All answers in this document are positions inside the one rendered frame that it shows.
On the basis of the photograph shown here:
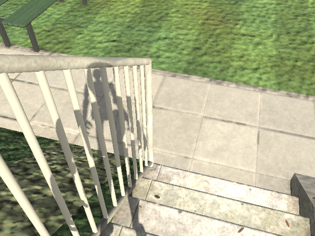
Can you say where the stairs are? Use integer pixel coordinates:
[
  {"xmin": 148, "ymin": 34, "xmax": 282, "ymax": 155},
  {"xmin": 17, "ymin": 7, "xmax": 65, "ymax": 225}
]
[{"xmin": 99, "ymin": 163, "xmax": 311, "ymax": 236}]

